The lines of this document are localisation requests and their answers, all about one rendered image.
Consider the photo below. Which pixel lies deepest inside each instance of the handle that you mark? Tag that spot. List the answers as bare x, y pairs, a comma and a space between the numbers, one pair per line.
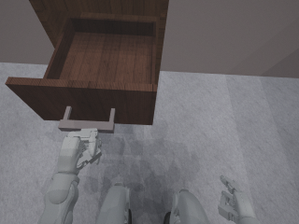
72, 125

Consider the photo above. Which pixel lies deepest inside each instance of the left robot shin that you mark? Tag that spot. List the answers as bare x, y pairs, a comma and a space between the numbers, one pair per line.
126, 214

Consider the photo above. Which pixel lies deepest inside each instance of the drawer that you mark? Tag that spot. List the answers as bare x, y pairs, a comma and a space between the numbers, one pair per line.
97, 64

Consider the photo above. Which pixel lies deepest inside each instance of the cabinet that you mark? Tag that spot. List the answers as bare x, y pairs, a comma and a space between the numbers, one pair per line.
53, 15

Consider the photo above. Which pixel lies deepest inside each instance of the right robot hand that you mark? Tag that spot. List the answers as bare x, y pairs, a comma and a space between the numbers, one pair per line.
239, 205

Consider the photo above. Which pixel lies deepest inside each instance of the left robot hand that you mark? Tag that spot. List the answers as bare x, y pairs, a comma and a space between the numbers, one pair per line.
85, 142

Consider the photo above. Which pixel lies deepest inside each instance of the robot left forearm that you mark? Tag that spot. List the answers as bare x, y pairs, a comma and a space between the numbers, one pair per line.
60, 199

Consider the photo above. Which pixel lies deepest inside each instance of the right robot thigh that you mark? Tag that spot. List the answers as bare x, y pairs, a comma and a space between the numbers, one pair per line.
188, 208

